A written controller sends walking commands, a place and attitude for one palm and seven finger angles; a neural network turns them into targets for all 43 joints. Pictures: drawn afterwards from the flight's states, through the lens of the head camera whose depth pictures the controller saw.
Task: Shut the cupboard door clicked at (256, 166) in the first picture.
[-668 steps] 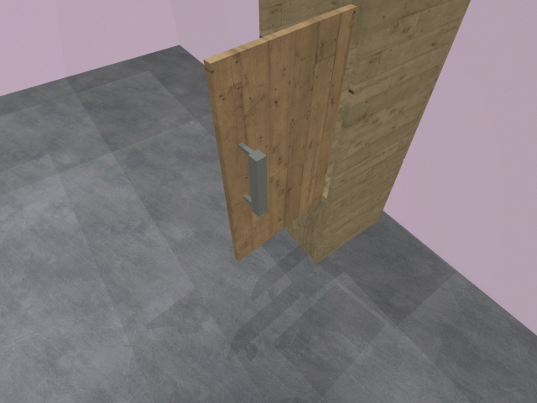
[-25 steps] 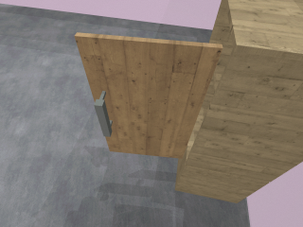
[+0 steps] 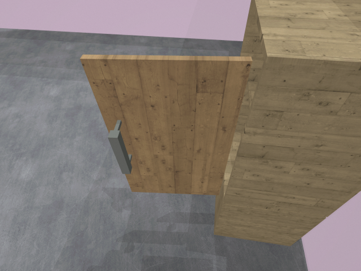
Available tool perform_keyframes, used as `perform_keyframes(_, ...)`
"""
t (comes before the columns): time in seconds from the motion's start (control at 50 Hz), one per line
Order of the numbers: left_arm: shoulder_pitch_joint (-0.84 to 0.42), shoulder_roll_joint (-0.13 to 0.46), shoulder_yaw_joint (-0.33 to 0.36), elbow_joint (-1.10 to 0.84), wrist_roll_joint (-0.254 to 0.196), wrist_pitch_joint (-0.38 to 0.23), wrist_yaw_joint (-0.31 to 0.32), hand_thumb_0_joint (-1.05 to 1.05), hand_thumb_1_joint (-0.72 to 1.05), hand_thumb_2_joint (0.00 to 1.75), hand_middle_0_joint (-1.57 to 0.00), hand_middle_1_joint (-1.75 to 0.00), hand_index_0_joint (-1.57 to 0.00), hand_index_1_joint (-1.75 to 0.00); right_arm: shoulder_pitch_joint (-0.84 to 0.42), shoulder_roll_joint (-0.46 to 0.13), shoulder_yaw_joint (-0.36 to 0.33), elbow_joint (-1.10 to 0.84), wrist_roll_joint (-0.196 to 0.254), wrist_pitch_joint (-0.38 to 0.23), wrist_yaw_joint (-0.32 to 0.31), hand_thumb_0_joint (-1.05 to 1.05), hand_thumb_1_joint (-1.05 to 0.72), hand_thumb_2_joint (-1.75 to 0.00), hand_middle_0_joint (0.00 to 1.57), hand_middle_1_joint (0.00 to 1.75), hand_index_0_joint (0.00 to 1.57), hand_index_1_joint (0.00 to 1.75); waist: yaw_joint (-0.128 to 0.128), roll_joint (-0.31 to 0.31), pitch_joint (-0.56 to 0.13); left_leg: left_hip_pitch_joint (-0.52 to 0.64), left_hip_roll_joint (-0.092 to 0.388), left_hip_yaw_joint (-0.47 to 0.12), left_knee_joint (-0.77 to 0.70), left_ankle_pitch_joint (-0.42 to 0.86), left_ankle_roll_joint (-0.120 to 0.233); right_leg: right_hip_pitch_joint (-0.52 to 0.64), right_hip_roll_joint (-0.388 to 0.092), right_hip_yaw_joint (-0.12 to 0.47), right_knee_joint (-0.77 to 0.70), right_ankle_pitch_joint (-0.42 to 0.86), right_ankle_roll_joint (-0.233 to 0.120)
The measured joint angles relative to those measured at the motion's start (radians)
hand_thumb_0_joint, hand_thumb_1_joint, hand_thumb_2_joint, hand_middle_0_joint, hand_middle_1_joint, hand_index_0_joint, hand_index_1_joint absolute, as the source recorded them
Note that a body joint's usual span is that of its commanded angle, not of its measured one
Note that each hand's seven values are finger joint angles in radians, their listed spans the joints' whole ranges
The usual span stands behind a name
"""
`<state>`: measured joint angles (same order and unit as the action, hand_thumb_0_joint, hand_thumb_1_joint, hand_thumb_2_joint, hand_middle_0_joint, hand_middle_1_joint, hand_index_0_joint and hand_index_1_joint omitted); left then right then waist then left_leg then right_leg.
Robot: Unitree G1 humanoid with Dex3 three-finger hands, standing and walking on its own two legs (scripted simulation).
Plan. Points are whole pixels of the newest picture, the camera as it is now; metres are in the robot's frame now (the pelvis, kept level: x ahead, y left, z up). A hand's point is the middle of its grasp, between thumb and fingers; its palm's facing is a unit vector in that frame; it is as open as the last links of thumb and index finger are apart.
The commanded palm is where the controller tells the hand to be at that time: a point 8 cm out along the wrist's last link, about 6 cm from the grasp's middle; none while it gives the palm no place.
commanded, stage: look again from close up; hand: left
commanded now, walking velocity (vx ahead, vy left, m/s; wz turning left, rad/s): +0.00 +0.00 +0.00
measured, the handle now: (123, 148) +0.44 +0.20 -0.02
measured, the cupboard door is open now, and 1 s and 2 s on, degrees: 96 96 96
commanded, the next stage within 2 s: raise the hand and make a fist in 0.48 s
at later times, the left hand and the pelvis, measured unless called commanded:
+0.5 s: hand out of the picture +0.00 +0.15 -0.17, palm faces +0.02 -0.98 -0.18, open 7.3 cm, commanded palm none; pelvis +0.01 -0.01 +0.00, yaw +0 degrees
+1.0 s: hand out of the picture +0.14 +0.13 -0.08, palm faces -0.01 -1.00 +0.05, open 6.1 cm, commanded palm +0.12 +0.20 -0.06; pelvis -0.03 -0.03 -0.08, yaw +2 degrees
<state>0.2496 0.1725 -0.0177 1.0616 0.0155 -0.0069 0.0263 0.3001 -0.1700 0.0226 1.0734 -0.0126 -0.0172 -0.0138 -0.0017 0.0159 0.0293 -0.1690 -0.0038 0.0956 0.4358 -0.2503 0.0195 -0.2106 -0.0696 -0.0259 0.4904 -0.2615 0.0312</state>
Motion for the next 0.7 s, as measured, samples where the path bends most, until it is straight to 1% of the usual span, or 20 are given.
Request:
perform_keyframes(0.2, 0.018, -0.012, -0.001, 0.031, 0.000, 0.001, 0.000, 0.00, 0.91, 0.90, -0.20, -0.30, -0.20, -0.30, -0.014, 0.012, -0.003, 0.032, 0.003, 0.000, -0.004, 0.00, -0.91, -0.90, 0.19, 0.30, 0.20, 0.30, 0.007, -0.013, 0.016, 0.011, 0.014, -0.006, -0.014, 0.002, -0.013, 0.014, 0.014, -0.007, -0.018, 0.002, -0.011)
perform_keyframes(0.4, 0.038, -0.030, -0.004, 0.056, 0.001, -0.003, 0.001, 0.00, 0.91, 0.90, -0.20, -0.30, -0.20, -0.30, -0.036, 0.012, -0.008, 0.049, 0.005, 0.000, -0.011, 0.01, -0.92, -0.90, 0.19, 0.30, 0.20, 0.30, 0.015, -0.019, 0.016, 0.025, 0.022, -0.013, -0.024, 0.002, -0.021, 0.032, 0.023, -0.015, -0.034, 0.002, -0.018)
perform_keyframes(0.58, 0.040, -0.032, -0.002, 0.059, 0.002, -0.006, 0.002, 0.00, 0.91, 0.90, -0.20, -0.30, -0.20, -0.30, -0.040, 0.015, -0.009, 0.055, 0.005, 0.000, -0.014, 0.01, -0.92, -0.90, 0.19, 0.30, 0.20, 0.30, 0.017, -0.023, 0.017, 0.032, 0.027, -0.018, -0.034, 0.005, -0.026, 0.041, 0.028, -0.020, -0.044, 0.004, -0.023)
perform_keyframes(0.6, 0.040, -0.034, -0.003, 0.060, 0.004, -0.012, 0.009, 0.00, 0.91, 0.90, -0.20, -0.30, -0.20, -0.30, -0.040, 0.011, -0.010, 0.051, 0.007, 0.002, -0.012, 0.01, -0.92, -0.90, 0.19, 0.30, 0.20, 0.30, 0.016, -0.016, 0.014, 0.015, 0.033, -0.022, -0.012, -0.001, -0.028, 0.036, 0.034, -0.025, -0.045, 0.005, -0.023)
perform_keyframes(0.62, 0.089, -0.032, 0.035, -0.102, -0.020, 0.050, 0.004, 0.01, 0.91, 0.90, -0.20, -0.30, -0.21, -0.30, -0.031, 0.008, -0.003, 0.018, 0.009, -0.018, -0.027, 0.01, -0.92, -0.90, 0.20, 0.30, 0.20, 0.30, 0.014, -0.019, 0.026, 0.005, 0.038, -0.021, 0.011, -0.011, -0.028, 0.028, 0.037, -0.023, -0.030, 0.003, -0.023)
perform_keyframes(0.64, 0.154, -0.013, 0.044, -0.292, -0.054, 0.071, 0.016, 0.02, 0.93, 0.90, -0.21, -0.30, -0.21, -0.30, -0.007, 0.005, 0.004, -0.028, 0.020, -0.065, -0.051, 0.01, -0.93, -0.90, 0.20, 0.30, 0.20, 0.30, 0.017, -0.026, 0.028, -0.003, 0.039, -0.016, 0.028, -0.021, -0.028, 0.014, 0.037, -0.018, -0.005, -0.007, -0.024)
perform_keyframes(0.66, 0.204, 0.009, 0.039, -0.450, -0.091, 0.039, 0.032, 0.03, 0.94, 0.90, -0.21, -0.31, -0.21, -0.30, 0.017, -0.003, 0.007, -0.064, 0.029, -0.121, -0.067, 0.01, -0.93, -0.90, 0.20, 0.30, 0.20, 0.30, 0.020, -0.025, 0.019, -0.010, 0.039, -0.015, 0.042, -0.028, -0.028, 0.004, 0.036, -0.017, 0.014, -0.017, -0.026)
perform_keyframes(0.68, 0.230, 0.025, 0.035, -0.573, -0.115, 0.011, 0.050, 0.04, 0.95, 0.90, -0.21, -0.31, -0.21, -0.31, 0.033, -0.015, 0.005, -0.088, 0.039, -0.170, -0.071, 0.01, -0.93, -0.90, 0.20, 0.30, 0.20, 0.30, 0.019, -0.020, 0.003, -0.019, 0.037, -0.019, 0.054, -0.034, -0.028, -0.003, 0.033, -0.020, 0.027, -0.026, -0.026)
perform_keyframes(0.7, 0.233, 0.034, 0.029, -0.673, -0.136, -0.004, 0.065, 0.04, 0.95, 0.90, -0.22, -0.31, -0.22, -0.31, 0.041, -0.031, 0.000, -0.116, 0.049, -0.207, -0.069, 0.01, -0.92, -0.90, 0.20, 0.30, 0.20, 0.30, 0.012, -0.008, -0.011, -0.031, 0.033, -0.029, 0.071, -0.039, -0.027, -0.007, 0.028, -0.030, 0.039, -0.033, -0.025)
